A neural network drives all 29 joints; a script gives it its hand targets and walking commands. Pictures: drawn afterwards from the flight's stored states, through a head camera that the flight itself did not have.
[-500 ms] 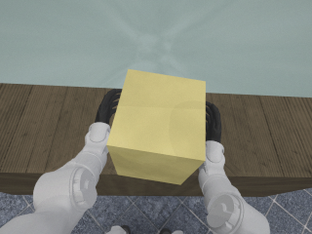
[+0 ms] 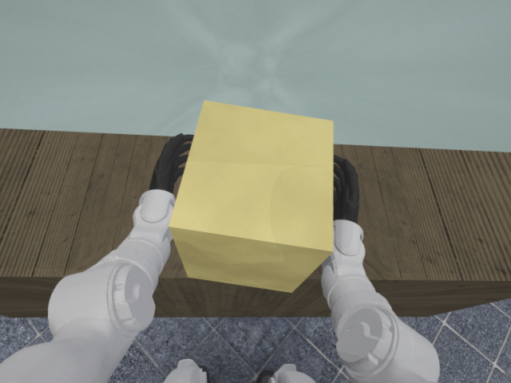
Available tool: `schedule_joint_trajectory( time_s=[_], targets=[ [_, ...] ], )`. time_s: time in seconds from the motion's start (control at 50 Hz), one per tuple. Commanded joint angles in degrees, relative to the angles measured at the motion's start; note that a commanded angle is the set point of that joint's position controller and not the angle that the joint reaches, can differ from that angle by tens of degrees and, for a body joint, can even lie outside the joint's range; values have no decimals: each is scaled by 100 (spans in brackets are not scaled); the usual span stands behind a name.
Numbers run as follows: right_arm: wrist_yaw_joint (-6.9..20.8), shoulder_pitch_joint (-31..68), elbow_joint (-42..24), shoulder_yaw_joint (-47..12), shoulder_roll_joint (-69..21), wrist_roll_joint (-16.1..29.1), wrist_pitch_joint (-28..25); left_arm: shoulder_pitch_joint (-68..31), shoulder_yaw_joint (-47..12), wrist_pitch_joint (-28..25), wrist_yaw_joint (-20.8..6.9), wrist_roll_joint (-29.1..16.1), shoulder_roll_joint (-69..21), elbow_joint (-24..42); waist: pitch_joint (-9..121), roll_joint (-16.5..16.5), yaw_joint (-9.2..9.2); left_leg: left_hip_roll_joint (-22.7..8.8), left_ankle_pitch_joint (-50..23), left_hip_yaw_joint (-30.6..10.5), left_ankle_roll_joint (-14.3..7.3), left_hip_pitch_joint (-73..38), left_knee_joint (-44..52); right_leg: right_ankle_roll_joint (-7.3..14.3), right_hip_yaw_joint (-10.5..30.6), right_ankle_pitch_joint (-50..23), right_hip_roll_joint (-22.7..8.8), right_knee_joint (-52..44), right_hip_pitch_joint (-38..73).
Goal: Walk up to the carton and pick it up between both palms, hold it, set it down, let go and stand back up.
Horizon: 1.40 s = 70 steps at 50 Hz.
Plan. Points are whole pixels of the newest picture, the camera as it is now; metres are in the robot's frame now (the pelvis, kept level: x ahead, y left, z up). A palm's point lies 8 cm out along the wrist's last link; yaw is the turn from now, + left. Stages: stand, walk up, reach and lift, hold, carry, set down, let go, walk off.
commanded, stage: set down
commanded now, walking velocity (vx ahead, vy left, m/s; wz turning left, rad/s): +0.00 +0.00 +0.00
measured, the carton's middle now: (252, 207) +0.41 -0.01 -0.04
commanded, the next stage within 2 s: none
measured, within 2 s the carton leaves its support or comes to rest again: neither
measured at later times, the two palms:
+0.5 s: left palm (164, 184) +0.44 +0.14 -0.02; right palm (342, 212) +0.39 -0.16 -0.01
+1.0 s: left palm (132, 168) +0.45 +0.19 +0.00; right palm (380, 192) +0.42 -0.22 +0.01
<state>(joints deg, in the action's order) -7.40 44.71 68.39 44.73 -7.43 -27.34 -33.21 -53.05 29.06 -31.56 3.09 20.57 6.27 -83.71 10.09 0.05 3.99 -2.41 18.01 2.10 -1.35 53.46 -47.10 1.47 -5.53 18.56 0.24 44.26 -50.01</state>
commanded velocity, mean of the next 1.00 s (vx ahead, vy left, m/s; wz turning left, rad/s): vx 0.00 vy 0.00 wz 0.00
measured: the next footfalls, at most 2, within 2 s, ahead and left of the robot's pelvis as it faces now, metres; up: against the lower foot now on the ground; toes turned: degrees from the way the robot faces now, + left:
none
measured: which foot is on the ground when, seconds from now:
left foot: down 0.00-1.00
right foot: down 0.00-1.00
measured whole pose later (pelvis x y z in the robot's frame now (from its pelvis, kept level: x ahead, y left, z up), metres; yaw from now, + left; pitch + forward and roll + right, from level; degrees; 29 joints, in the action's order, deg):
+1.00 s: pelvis -0.01 +0.01 -0.03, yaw -2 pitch +31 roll -4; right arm -2.5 54.7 82.6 -0.1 14.5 20.1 -25.7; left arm -57.9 -10.0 -27.5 1.7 -18.2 16.5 -86.0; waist 17.2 2.5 2.6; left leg -2.1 20.4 -0.2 -1.3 66.3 -55.7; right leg 0.4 -5.0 19.4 1.1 50.7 -62.2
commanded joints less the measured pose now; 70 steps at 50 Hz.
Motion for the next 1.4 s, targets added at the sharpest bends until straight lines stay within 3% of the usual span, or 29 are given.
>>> schedule_joint_trajectory(
  time_s=[0.0,0.2,0.3,0.34,0.38,0.42,0.48,0.56,0.66,0.74,0.8,0.9,0.96,1.16,1.38],
  targets=[
    [849,2252,973,-1594,-3057,-859,199,-2418,-673,19,-564,632,-2649,-118,2526,500,-148,52,-1205,-52,176,-1973,299,113,121,-799,-103,-422,891],
    [929,2310,785,-1386,-2803,-974,321,-2472,-544,113,-551,665,-2416,27,2625,543,-113,68,-1181,-17,192,-2177,209,94,121,-685,-88,-304,866],
    [824,2192,750,-1309,-2039,-761,335,-2364,-414,132,-402,488,-1656,100,2685,483,-109,83,-1375,3,191,-2218,155,56,150,-812,-65,-235,953],
    [563,2061,830,-1209,-829,-262,278,-2237,-216,170,-148,211,-534,228,2793,388,-109,101,-1562,32,182,-2168,121,12,214,-976,-48,-184,1031],
    [186,2230,1023,-1489,473,730,240,-2276,-326,278,173,-450,698,395,3089,293,-112,109,-1763,18,200,-1764,-23,-23,383,-1286,-2,-69,1047],
    [7,2529,1136,-2261,682,1593,164,-2579,-1020,302,288,-1258,796,263,3554,382,-84,66,-1906,-27,271,-1674,-274,-18,459,-1703,46,95,1035],
    [-129,2978,903,-2751,1151,2308,31,-3037,-1677,46,314,-1977,948,166,4616,621,-74,146,-2290,-40,397,-1992,-759,-121,374,-2082,145,428,866],
    [-152,3219,998,-3235,1815,3111,23,-3167,-2215,-13,240,-2385,1275,-275,4903,687,-74,252,-2647,-103,529,-2379,-1086,-206,205,-2220,275,657,523],
    [-62,3275,1448,-3669,2406,3743,53,-3081,-2686,89,111,-2746,1347,-563,4551,613,44,214,-2837,-235,636,-2493,-1122,-201,54,-2050,336,673,1],
    [105,3357,1541,-4009,2732,4169,94,-3108,-3107,59,1,-3128,1419,-490,4353,639,70,157,-2808,-332,713,-2531,-983,-177,-40,-1697,314,566,-330],
    [251,3452,1254,-4264,2865,4475,177,-3233,-3476,16,-56,-3477,1450,-119,4517,746,52,112,-2779,-376,764,-2693,-839,-167,-89,-1446,288,416,-492],
    [533,3444,526,-4541,2809,4763,491,-3350,-4014,101,-146,-3953,1397,803,5137,956,8,42,-2965,-454,784,-3201,-648,-161,-98,-1415,265,116,-486],
    [603,3327,433,-4543,2878,4808,695,-3236,-3957,266,-209,-3938,1532,900,5125,875,12,75,-2805,-455,710,-3181,-516,-180,-36,-1412,233,-45,-271],
    [193,3288,-89,-4413,3023,4663,1070,-3029,-3263,815,-276,-3536,1900,793,4656,230,1,291,-2433,-169,484,-2756,-13,-341,239,-2168,229,-451,1357],
    [200,3135,-339,-4827,3014,5075,1674,-3022,-3371,1338,-380,-3671,1919,1137,3816,371,-54,219,-3012,-233,550,-3754,666,-321,187,-2548,208,-1153,1871]
  ],
)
